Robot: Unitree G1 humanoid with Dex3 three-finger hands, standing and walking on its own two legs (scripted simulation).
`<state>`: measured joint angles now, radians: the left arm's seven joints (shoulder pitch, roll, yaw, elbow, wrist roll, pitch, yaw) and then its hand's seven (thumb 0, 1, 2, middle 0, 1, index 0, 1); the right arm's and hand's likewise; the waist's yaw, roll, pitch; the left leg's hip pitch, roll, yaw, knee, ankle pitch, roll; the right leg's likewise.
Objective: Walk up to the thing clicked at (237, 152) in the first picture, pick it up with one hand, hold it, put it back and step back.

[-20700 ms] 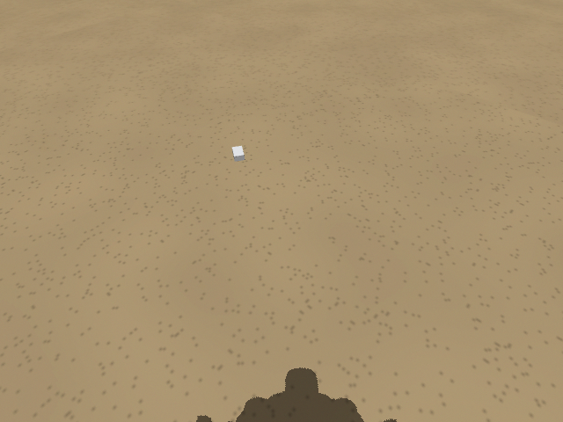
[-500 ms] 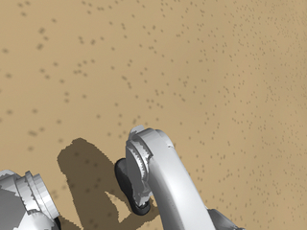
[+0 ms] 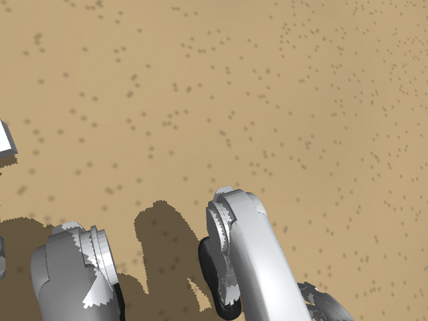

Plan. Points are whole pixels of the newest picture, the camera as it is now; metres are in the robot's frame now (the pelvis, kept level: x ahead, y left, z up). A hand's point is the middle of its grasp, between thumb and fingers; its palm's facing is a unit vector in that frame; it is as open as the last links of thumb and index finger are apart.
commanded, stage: settle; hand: left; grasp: from above
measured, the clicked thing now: out of the picture +0.47 +0.35 -0.22
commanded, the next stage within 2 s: lift in 0.14 s
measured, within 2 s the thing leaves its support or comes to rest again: neither
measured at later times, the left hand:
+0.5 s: hand out of the picture +0.44 +0.34 -0.13, palm faces -0.43 -0.16 -0.89, open 8.7 cm
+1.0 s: hand out of the picture +0.36 +0.34 +0.04, palm faces -0.41 -0.17 -0.90, open 8.7 cm
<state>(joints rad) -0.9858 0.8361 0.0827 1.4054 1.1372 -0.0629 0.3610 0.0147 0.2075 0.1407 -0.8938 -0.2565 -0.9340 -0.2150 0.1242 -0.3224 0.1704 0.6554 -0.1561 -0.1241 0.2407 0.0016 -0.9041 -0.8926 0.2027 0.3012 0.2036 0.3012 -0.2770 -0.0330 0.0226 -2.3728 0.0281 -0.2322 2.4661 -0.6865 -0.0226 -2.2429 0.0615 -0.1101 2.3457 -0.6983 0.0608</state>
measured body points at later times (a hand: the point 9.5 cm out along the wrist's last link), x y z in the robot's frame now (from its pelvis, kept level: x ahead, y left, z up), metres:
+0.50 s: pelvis -0.01 -0.01 +0.02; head +0.23 +0.08 +0.40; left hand +0.46 +0.34 -0.07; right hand +0.06 -0.28 -0.08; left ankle +0.07 +0.13 -0.28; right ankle +0.10 -0.13 -0.28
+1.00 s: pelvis -0.01 +0.00 +0.13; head +0.16 +0.06 +0.54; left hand +0.38 +0.34 +0.09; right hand +0.14 -0.25 +0.01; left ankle +0.07 +0.13 -0.28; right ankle +0.10 -0.13 -0.28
